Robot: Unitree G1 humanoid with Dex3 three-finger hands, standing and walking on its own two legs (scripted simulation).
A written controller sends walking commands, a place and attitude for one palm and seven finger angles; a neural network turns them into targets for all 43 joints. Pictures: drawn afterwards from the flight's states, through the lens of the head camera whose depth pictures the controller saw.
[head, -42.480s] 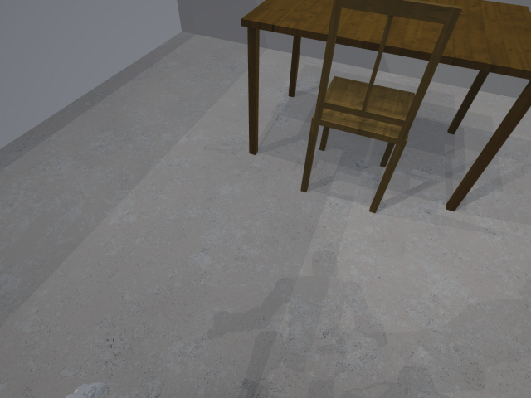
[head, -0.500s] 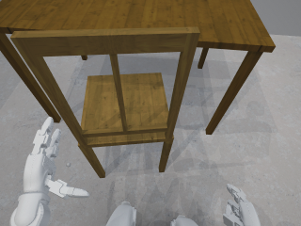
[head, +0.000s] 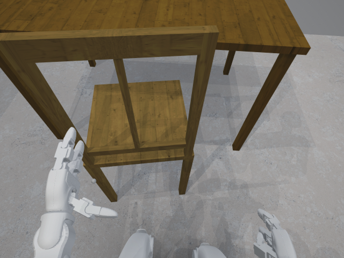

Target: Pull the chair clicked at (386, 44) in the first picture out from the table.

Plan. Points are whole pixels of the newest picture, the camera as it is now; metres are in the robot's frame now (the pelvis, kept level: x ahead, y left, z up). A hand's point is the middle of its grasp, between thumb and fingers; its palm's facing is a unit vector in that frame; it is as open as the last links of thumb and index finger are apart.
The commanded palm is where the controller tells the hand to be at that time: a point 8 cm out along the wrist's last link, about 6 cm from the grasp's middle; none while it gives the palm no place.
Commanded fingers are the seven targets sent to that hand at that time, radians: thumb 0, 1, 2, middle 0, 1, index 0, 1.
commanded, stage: aim the fingers beside a spindle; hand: left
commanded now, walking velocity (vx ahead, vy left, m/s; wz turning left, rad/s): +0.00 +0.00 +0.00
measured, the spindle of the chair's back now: (129, 112) +0.46 +0.13 +0.04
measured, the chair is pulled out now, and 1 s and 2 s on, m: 0.16 0.16 0.16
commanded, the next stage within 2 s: none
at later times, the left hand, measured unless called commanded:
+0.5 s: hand (117, 173) +0.30 +0.14 +0.02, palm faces +0.09 -1.00 +0.00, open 17.0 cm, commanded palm +0.27 +0.19 +0.02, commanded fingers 0.00 -0.50 0.30 -0.06 -0.08 -0.06 -0.08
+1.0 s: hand (138, 169) +0.32 +0.10 +0.00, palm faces +0.10 -0.99 +0.02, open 16.9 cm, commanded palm +0.30 +0.15 +0.00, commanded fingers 0.00 -0.50 0.30 -0.06 -0.08 -0.06 -0.08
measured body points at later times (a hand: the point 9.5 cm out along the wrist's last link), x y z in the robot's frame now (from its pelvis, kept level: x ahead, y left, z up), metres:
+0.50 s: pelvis +0.00 +0.01 -0.01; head +0.08 +0.01 +0.43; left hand +0.29 +0.19 +0.02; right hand +0.17 -0.23 -0.11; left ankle +0.05 +0.12 -0.65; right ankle -0.01 -0.11 -0.65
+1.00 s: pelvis +0.00 +0.00 -0.03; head +0.09 +0.01 +0.41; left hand +0.31 +0.15 +0.00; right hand +0.16 -0.23 -0.13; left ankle +0.05 +0.12 -0.65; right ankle -0.01 -0.11 -0.65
